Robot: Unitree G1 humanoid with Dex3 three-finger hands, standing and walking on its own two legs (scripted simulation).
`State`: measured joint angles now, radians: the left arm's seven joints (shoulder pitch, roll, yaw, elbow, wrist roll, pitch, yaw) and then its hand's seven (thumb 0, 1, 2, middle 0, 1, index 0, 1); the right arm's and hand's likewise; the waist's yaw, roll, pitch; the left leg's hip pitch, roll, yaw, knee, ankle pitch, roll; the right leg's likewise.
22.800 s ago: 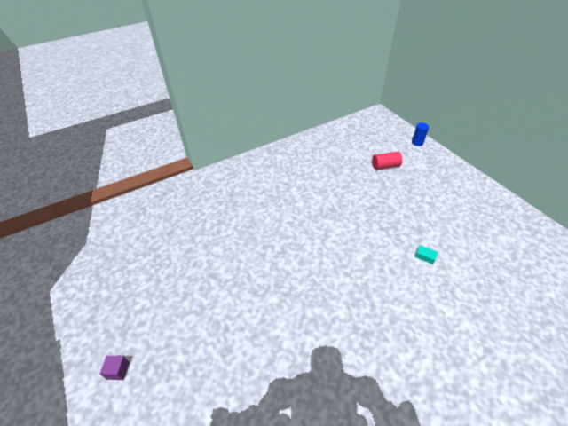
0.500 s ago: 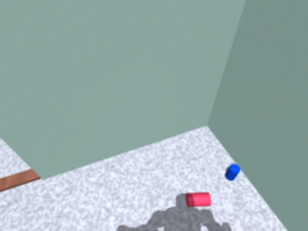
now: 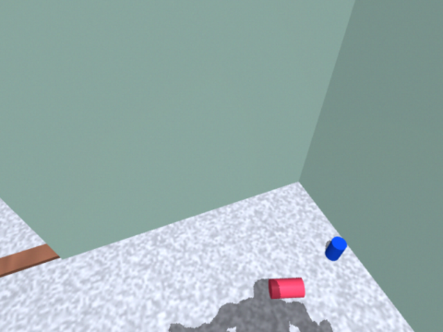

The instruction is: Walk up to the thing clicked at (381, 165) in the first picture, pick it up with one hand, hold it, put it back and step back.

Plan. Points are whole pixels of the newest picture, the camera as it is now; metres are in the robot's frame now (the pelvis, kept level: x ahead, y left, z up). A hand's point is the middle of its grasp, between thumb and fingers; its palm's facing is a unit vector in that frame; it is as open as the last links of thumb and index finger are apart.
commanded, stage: stand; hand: right
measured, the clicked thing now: (286, 288) +0.47 -0.25 -0.74
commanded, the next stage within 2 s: walk up in 0.18 s
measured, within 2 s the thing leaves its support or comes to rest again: neither
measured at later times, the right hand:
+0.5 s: hand out of the picture +0.09 -0.25 -0.17, palm faces -0.02 +0.94 -0.35, open 7.4 cm
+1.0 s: hand out of the picture +0.15 -0.26 -0.17, palm faces -0.01 +0.93 -0.36, open 7.4 cm
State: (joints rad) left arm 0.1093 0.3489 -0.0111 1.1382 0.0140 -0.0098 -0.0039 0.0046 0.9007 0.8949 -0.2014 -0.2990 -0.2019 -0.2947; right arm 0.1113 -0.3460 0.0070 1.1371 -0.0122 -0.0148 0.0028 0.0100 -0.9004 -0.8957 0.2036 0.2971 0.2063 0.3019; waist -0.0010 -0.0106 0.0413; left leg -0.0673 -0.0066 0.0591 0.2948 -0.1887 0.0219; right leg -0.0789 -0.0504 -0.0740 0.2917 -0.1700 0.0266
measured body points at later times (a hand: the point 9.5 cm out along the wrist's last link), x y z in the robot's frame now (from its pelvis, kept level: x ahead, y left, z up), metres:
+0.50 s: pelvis +0.03 +0.02 -0.01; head +0.05 +0.02 +0.44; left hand +0.07 +0.33 -0.14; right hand +0.09 -0.29 -0.14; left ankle -0.02 +0.10 -0.75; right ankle -0.01 -0.13 -0.74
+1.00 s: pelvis +0.06 +0.00 -0.02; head +0.10 +0.00 +0.43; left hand +0.19 +0.30 -0.13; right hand +0.15 -0.31 -0.15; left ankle +0.05 +0.15 -0.74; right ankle +0.13 -0.11 -0.75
